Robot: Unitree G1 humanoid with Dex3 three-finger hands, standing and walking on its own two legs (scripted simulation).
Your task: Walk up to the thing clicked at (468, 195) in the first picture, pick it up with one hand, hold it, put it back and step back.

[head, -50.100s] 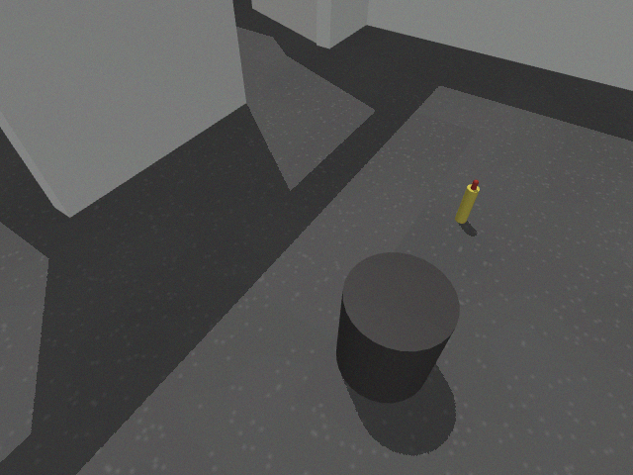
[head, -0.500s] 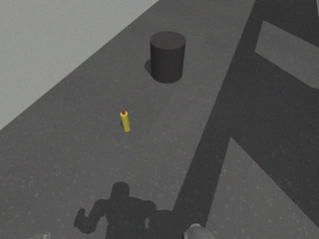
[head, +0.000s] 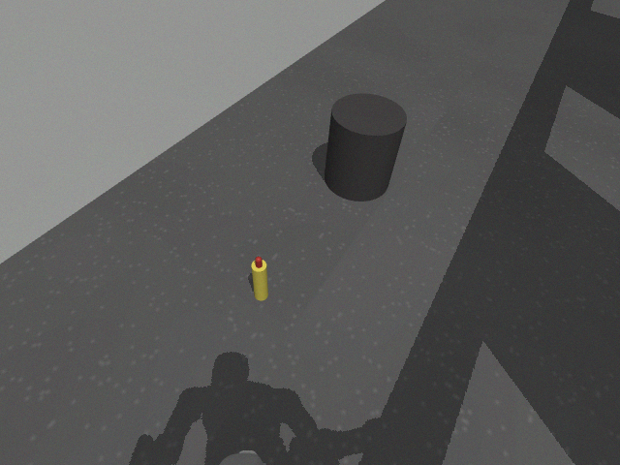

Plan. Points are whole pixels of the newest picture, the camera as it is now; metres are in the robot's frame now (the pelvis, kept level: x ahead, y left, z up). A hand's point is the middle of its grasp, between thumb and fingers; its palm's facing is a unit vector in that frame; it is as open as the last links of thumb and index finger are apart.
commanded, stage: walk up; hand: left
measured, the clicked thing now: (259, 277) +0.79 +0.19 -0.64
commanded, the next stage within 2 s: none
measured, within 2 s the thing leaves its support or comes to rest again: neither
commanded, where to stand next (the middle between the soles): +0.45 +0.00 m, yaw -2 degrees
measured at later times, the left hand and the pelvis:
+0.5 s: hand (139, 365) +0.27 +0.28 -0.12, palm faces -0.15 -0.91 -0.38, open 7.4 cm; pelvis +0.17 +0.01 +0.01, yaw -4 degrees
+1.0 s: hand (152, 311) +0.38 +0.31 -0.16, palm faces -0.08 -0.94 -0.34, open 7.4 cm; pelvis +0.32 +0.04 +0.00, yaw -3 degrees
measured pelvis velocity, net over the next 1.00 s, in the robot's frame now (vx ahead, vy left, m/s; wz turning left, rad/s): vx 0.32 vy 0.04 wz -0.06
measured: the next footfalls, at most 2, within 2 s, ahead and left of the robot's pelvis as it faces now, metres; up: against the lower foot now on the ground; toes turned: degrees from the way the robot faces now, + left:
right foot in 0.52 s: +0.31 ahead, -0.13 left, +0.00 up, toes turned -7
left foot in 0.92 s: +0.43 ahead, +0.14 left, +0.00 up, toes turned -1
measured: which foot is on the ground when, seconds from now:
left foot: down 0.00-0.54, up 0.56-0.90, down 0.92-1.00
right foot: down 0.00-0.02, up 0.04-0.50, down 0.52-0.94, up 0.96-1.00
